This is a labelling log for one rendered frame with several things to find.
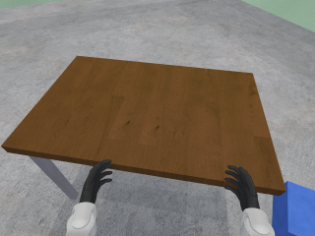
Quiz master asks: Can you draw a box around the left robot hand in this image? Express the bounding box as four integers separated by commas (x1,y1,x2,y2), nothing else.
79,159,113,204

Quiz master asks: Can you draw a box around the carton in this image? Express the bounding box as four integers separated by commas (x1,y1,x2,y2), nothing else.
272,181,315,236

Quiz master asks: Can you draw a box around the left robot forearm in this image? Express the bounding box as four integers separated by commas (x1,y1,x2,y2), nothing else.
65,202,97,236

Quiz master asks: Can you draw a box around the right robot forearm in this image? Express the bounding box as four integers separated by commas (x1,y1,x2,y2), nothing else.
240,207,275,236

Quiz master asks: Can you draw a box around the table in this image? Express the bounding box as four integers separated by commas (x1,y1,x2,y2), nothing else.
1,55,286,200

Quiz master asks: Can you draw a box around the right robot hand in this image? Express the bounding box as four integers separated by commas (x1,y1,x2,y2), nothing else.
223,165,260,211

